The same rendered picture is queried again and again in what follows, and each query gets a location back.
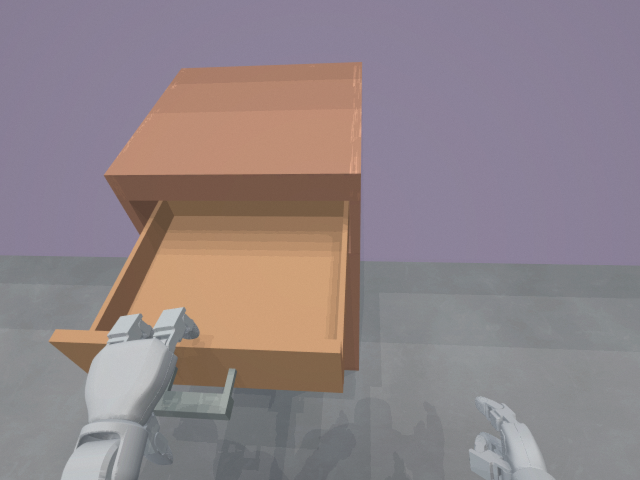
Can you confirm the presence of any robot left hand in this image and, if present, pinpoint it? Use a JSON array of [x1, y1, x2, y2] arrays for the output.
[[85, 307, 200, 465]]

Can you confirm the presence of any drawer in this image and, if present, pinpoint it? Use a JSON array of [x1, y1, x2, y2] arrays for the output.
[[48, 201, 350, 393]]

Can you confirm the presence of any handle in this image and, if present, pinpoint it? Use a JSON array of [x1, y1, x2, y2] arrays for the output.
[[153, 366, 237, 420]]

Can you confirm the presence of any cabinet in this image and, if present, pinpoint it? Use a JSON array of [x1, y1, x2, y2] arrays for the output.
[[104, 62, 362, 371]]

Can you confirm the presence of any robot right hand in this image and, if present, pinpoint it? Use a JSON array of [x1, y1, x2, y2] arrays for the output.
[[469, 396, 548, 480]]

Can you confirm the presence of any robot left forearm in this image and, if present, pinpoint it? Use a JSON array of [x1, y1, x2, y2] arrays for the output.
[[61, 419, 148, 480]]

